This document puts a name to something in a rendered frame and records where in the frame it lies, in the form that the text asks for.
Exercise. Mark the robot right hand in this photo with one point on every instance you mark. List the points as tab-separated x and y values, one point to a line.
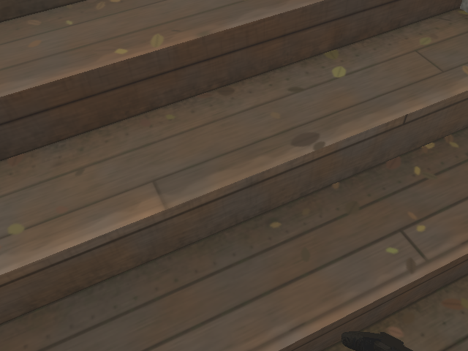
366	341

